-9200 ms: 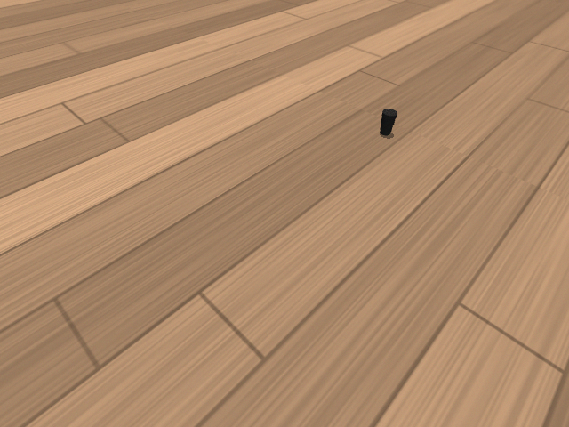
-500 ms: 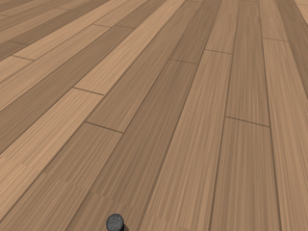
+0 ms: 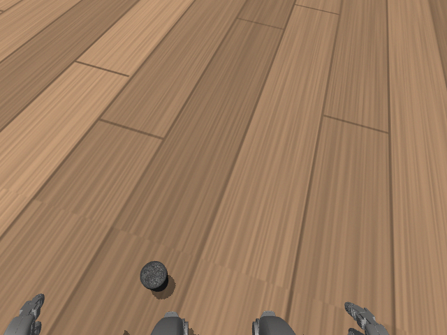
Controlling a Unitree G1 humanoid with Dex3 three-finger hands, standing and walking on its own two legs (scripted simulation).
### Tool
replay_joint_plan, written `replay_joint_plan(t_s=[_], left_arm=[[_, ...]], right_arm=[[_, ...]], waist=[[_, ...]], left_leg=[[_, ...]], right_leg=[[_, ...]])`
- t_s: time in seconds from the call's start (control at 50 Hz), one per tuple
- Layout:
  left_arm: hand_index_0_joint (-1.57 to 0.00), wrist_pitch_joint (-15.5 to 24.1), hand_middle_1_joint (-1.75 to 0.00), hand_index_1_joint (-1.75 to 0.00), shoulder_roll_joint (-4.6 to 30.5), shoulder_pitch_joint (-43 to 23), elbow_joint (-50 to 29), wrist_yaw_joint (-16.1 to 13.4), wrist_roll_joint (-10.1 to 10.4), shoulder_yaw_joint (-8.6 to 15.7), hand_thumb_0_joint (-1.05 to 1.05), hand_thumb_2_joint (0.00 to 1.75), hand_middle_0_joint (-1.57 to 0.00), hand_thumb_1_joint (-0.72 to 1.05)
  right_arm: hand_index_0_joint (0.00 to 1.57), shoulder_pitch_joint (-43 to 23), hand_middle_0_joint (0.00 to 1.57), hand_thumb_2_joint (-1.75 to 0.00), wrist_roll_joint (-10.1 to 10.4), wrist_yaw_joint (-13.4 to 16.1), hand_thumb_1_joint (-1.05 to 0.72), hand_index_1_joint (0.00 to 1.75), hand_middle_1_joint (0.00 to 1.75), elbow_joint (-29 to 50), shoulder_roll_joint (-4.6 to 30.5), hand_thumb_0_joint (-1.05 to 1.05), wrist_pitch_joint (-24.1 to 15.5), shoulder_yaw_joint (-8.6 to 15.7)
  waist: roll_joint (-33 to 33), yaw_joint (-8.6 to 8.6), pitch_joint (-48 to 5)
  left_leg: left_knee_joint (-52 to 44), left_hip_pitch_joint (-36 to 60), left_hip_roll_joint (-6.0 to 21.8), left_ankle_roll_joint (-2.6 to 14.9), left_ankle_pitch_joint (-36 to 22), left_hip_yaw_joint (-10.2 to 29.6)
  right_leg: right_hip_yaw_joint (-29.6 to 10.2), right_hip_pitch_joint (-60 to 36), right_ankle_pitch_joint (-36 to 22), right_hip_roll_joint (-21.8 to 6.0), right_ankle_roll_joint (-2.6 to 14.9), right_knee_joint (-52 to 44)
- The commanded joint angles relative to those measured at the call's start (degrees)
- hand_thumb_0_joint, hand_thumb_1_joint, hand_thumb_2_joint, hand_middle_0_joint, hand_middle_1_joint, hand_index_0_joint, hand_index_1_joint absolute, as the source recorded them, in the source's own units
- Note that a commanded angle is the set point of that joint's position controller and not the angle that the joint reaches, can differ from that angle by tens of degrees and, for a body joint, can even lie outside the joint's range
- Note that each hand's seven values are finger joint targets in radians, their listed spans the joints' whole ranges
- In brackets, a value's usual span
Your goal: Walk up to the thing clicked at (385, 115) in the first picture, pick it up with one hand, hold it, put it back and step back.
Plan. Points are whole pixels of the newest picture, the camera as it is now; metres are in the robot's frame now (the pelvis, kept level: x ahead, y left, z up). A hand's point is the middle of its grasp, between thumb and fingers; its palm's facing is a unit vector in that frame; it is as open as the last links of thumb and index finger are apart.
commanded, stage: go down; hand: left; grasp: from the side
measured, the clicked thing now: (156, 278) +0.35 +0.22 -0.62
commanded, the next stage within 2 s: none
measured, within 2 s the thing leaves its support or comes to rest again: neither
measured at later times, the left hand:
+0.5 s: hand (58, 314) +0.21 +0.35 -0.22, palm faces +0.18 -0.95 -0.24, open 17.4 cm
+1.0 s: hand (58, 300) +0.24 +0.38 -0.27, palm faces +0.22 -0.95 -0.21, open 17.2 cm
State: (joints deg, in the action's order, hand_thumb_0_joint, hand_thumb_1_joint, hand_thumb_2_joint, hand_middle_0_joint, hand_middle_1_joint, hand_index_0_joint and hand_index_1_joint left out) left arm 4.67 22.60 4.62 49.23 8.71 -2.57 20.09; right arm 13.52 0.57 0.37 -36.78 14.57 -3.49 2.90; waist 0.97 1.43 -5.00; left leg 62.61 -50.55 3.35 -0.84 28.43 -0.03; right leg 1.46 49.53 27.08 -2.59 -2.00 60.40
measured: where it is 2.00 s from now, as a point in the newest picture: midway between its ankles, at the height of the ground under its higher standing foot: outside the picture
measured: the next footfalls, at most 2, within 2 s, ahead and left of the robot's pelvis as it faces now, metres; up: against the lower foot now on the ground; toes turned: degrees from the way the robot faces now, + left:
none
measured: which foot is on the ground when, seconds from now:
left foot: down 0.00-1.00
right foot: down 0.00-1.00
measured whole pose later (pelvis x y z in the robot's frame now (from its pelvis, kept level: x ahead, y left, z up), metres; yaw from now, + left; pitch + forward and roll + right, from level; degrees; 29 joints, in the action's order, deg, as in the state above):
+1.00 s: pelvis -0.06 -0.01 -0.24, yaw -2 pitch +33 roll -5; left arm 20.5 38.5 -14.3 50.6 32.0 9.8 42.0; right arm 4.7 -1.4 3.3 -39.9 18.6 -9.9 -1.4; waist 1.3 0.7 -8.5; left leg 115.1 -108.9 2.9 -2.1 39.3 6.4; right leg 3.1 106.3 38.0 -2.3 -1.0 111.7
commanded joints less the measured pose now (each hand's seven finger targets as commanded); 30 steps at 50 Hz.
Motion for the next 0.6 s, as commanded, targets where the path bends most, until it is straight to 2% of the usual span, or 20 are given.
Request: replay_joint_plan(t_s=[0.0, 0.04, 0.08, 0.14, 0.16, 0.18, 0.22, 0.26, 0.28, 0.32, 0.34, 0.38, 0.4, 0.42, 0.46, 0.48, 0.5, 0.52, 0.54, 0.58], left_arm=[[-0.09, 3.16, -0.05, -0.05, 13.6, 1.63, -15.28, 1.16, 1.85, 5.73, 0.0, 0.0, -0.08, -0.57], [-0.1, 2.92, -0.06, -0.05, 12.3, 4.15, -16.43, 2.11, 2.87, 5.69, 0.0, 0.0, -0.09, -0.61], [-0.1, 2.83, -0.04, -0.04, 14.2, 4.36, -20.02, 2.71, 3.22, 7.08, 0.0, 0.0, -0.09, -0.61], [-0.1, 3.42, -0.04, -0.03, 16.11, -0.85, -20.58, 3.43, 3.39, 8.62, 0.0, 0.0, -0.09, -0.61], [-0.1, 4.13, -0.05, -0.04, 17.56, -1.94, -19.0, 3.71, 3.8, 10.32, 0.0, 0.0, -0.09, -0.61], [-0.1, 5.25, -0.08, -0.07, 16.48, -3.14, -18.32, 4.46, 4.32, 9.88, 0.0, 0.0, -0.09, -0.61], [-0.1, 7.93, -0.12, -0.11, 19.12, -5.36, -15.69, 6.06, 5.19, 12.46, 0.0, 0.0, -0.09, -0.61], [-0.1, 10.48, -0.14, -0.13, 19.85, -6.34, -14.07, 8.31, 5.62, 12.82, 0.0, 0.03, -0.08, -0.61], [-0.1, 11.59, -0.15, -0.14, 21.81, -7.3, -14.55, 9.29, 5.93, 14.36, 0.0, 0.04, -0.08, -0.61], [-0.09, 13.03, -0.15, -0.14, 20.96, -7.44, -11.81, 11.18, 6.43, 14.14, 0.0, 0.05, -0.08, -0.61], [-0.09, 13.73, -0.15, -0.14, 21.97, -7.57, -10.97, 12.0, 7.08, 15.69, 0.0, 0.05, -0.08, -0.61], [-0.08, 14.62, -0.15, -0.14, 21.39, -8.04, -10.32, 13.75, 7.87, 15.34, 0.0, 0.06, -0.08, -0.61], [-0.09, 14.9, -0.16, -0.15, 23.5, -7.61, -10.56, 14.16, 8.31, 17.64, 0.0, 0.06, -0.08, -0.61], [-0.08, 15.3, -0.15, -0.15, 23.8, -8.71, -11.04, 14.69, 8.37, 17.24, 0.0, 0.07, -0.07, -0.61], [-0.08, 16.17, -0.15, -0.15, 27.58, -9.28, -11.5, 15.16, 9.18, 20.88, 0.0, 0.08, -0.07, -0.61], [-0.08, 16.42, -0.16, -0.15, 27.52, -10.13, -12.25, 15.56, 9.6, 20.69, 0.0, 0.08, -0.07, -0.61], [-0.08, 16.36, -0.16, -0.15, 25.22, -10.14, -10.64, 16.28, 10.11, 19.48, 0.0, 0.09, -0.07, -0.61], [-0.07, 17.08, -0.16, -0.16, 29.2, -11.72, -13.67, 16.24, 10.67, 23.06, 0.0, 0.1, -0.07, -0.61], [-0.07, 17.33, -0.15, -0.15, 30.76, -12.67, -13.71, 16.36, 10.8, 23.43, 0.0, 0.09, -0.07, -0.6], [-0.07, 17.7, -0.16, -0.16, 29.98, -13.39, -12.44, 17.0, 11.4, 23.33, 0.0, 0.11, -0.06, -0.58]], right_arm=[[0.2, -2.26, 0.2, -0.9, -0.12, 1.06, -0.91, 0.3, 0.3, 9.61, 10.13, 0.0, -3.81, 3.69], [0.2, -2.03, 0.2, -0.9, -0.12, 1.43, -0.92, 0.3, 0.3, 9.31, 9.92, 0.0, -4.4, 3.63], [0.2, -2.88, 0.2, -0.9, -0.2, 1.86, -0.92, 0.3, 0.3, 9.69, 10.06, 0.0, -4.78, 3.46], [0.2, -3.34, 0.2, -0.9, -0.3, 2.55, -0.91, 0.3, 0.3, 9.54, 10.26, 0.0, -5.65, 3.14], [0.2, -3.47, 0.2, -0.9, -0.49, 2.78, -0.91, 0.3, 0.3, 9.36, 10.23, 0.0, -5.94, 2.81], [0.2, -3.49, 0.2, -0.9, -0.6, 2.85, -0.92, 0.3, 0.3, 9.19, 10.21, 0.0, -6.4, 2.7], [0.2, -3.7, 0.2, -0.9, -1.0, 3.02, -0.92, 0.3, 0.3, 8.37, 10.53, 0.0, -6.91, 2.35], [0.2, -4.56, 0.2, -0.9, -1.3, 3.04, -0.91, 0.3, 0.3, 8.5, 11.14, 0.0, -7.46, 2.24], [0.2, -4.4, 0.2, -0.9, -1.43, 3.03, -0.9, 0.3, 0.3, 8.49, 11.52, 0.0, -7.61, 2.19], [0.2, -4.9, 0.2, -0.9, -1.68, 2.93, -0.9, 0.3, 0.3, 8.47, 11.89, 0.0, -7.84, 2.04], [0.2, -4.87, 0.2, -0.9, -1.69, 2.79, -0.89, 0.3, 0.3, 8.25, 12.43, 0.0, -7.96, 2.03], [0.2, -4.89, 0.2, -0.9, -1.9, 2.67, -0.9, 0.3, 0.3, 7.84, 13.02, 0.0, -7.99, 1.99], [0.2, -5.0, 0.2, -0.9, -1.82, 2.72, -0.9, 0.3, 0.3, 7.81, 13.58, 0.0, -8.01, 2.14], [0.2, -5.12, 0.2, -0.9, -1.92, 2.75, -0.9, 0.3, 0.3, 7.43, 13.33, 0.0, -7.98, 1.9], [0.2, -5.85, 0.2, -0.9, -1.88, 2.74, -0.89, 0.3, 0.3, 7.35, 13.69, 0.0, -7.89, 1.76], [0.2, -5.65, 0.2, -0.9, -1.89, 2.78, -0.9, 0.3, 0.3, 6.74, 13.84, 0.0, -7.89, 1.76], [0.2, -5.09, 0.2, -0.9, -1.91, 2.78, -0.9, 0.3, 0.3, 5.49, 13.36, 0.0, -7.88, 1.54], [0.2, -5.65, 0.2, -0.9, -1.91, 2.89, -0.89, 0.3, 0.3, 6.3, 14.19, 0.0, -7.94, 1.75], [0.2, -5.56, 0.2, -0.9, -1.92, 3.1, -0.9, 0.3, 0.3, 5.43, 14.02, 0.0, -7.93, 1.56], [0.2, -5.66, 0.2, -0.9, -2.0, 3.16, -0.9, 0.3, 0.3, 5.14, 13.93, 0.0, -7.83, 1.34]], waist=[[-6.45, -1.55, -17.36], [-5.22, -1.2, -18.11], [-7.6, -1.84, -19.51], [-5.39, -0.07, -17.82], [-4.23, 0.19, -17.59], [-4.26, 0.21, -18.69], [-4.7, -0.7, -20.63], [-6.78, -1.32, -21.58], [-7.59, -1.97, -23.74], [-8.45, -2.22, -25.56], [-8.12, -2.84, -26.97], [-9.61, -3.11, -29.23], [-8.93, -3.94, -30.71], [-9.1, -3.6, -30.97], [-8.11, -4.78, -32.32], [-8.5, -4.61, -32.81], [-8.3, -3.77, -32.96], [-7.62, -4.39, -34.74], [-7.43, -4.52, -35.14], [-5.84, -3.74, -34.39]], left_leg=[[-5.02, 6.08, -1.56, 0.68, -11.93, 1.61], [-2.61, 3.41, -1.53, 0.69, -11.29, 1.81], [-1.4, 2.43, -1.42, 0.53, -10.37, 2.43], [2.65, -2.38, -1.64, 1.18, -6.93, 1.92], [4.84, -4.98, -1.82, 1.54, -6.06, 1.6], [6.67, -6.63, -1.9, 1.49, -5.69, 1.81], [10.75, -9.58, -2.05, 1.71, -7.47, 1.66], [12.7, -11.89, -2.17, 1.29, -5.85, 2.37], [13.57, -12.06, -2.07, 1.23, -6.49, 2.77], [15.59, -13.68, -2.04, 0.98, -5.7, 3.18], [16.38, -13.67, -1.91, 0.96, -6.51, 3.68], [18.3, -14.5, -2.03, 0.75, -7.6, 4.13], [18.94, -14.63, -1.99, 0.8, -8.15, 4.39], [19.93, -15.97, -2.16, 0.84, -7.32, 4.24], [21.79, -18.27, -2.3, 1.06, -7.34, 4.05], [22.81, -18.59, -2.25, 1.14, -7.02, 3.99], [24.38, -20.17, -2.45, 1.28, -6.57, 3.79], [25.17, -20.53, -2.42, 1.4, -7.44, 3.95], [26.51, -21.92, -2.46, 1.57, -7.09, 3.4], [28.38, -25.54, -2.55, 1.86, -5.85, 2.93]], right_leg=[[1.37, -1.38, -8.79, 2.51, 3.29, -0.37], [1.44, 1.1, -8.02, 2.53, 3.23, 1.74], [1.46, 3.36, -7.21, 2.2, 3.31, 3.76], [0.87, 7.32, -5.25, 1.9, 3.06, 5.61], [0.56, 8.5, -4.68, 1.84, 2.95, 6.68], [0.5, 10.83, -4.09, 1.86, 3.04, 8.82], [0.33, 14.06, -4.78, 1.57, 3.15, 12.35], [0.42, 18.34, -2.6, 1.53, 3.44, 15.96], [0.38, 18.93, -2.97, 1.39, 3.56, 17.17], [0.26, 21.5, -2.18, 1.45, 3.7, 19.67], [0.73, 22.79, -2.6, 1.62, 3.75, 21.06], [1.13, 25.36, -3.06, 1.6, 3.97, 23.54], [1.44, 25.93, -3.31, 1.74, 3.93, 24.37], [1.3, 26.48, -2.66, 1.7, 3.97, 24.94], [1.21, 26.94, -2.66, 1.82, 3.91, 26.49], [1.08, 28.13, -2.29, 1.92, 3.95, 27.27], [0.81, 29.16, -1.76, 1.88, 3.95, 27.83], [1.12, 29.33, -2.54, 2.0, 3.89, 28.76], [0.56, 28.78, -2.32, 1.96, 3.79, 28.95], [0.19, 29.29, -1.41, 2.03, 3.63, 29.63]])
